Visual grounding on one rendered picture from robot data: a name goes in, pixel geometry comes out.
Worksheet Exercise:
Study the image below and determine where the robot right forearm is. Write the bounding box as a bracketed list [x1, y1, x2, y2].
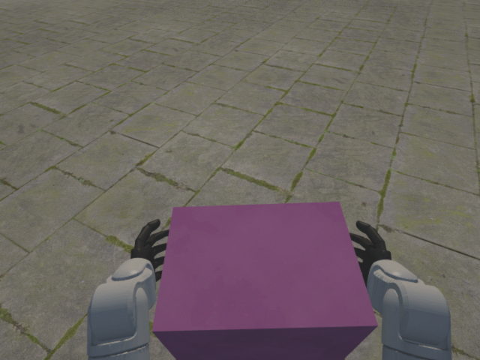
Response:
[367, 259, 452, 360]

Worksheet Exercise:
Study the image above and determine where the robot left hand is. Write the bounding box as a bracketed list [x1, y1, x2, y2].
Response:
[130, 219, 170, 282]

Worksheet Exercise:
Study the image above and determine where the robot right hand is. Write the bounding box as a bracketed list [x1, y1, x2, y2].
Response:
[349, 220, 392, 288]

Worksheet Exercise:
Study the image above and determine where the carton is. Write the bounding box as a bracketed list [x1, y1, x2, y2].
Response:
[152, 202, 378, 360]

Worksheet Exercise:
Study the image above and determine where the robot left forearm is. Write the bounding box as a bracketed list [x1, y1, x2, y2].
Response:
[87, 258, 157, 360]

